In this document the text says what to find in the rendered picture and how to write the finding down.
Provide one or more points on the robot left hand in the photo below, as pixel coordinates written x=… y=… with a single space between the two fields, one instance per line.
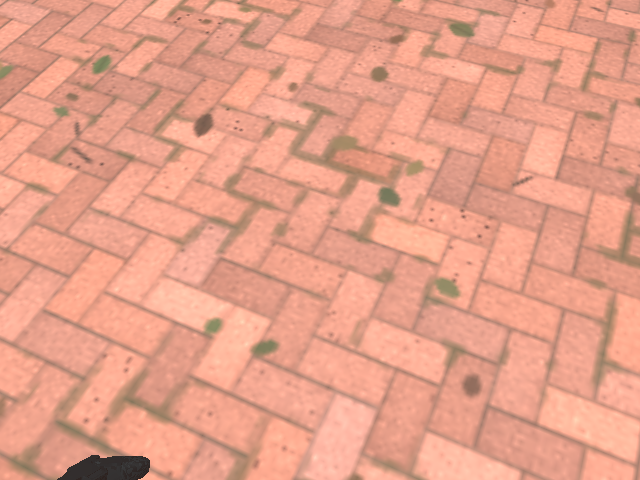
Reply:
x=110 y=468

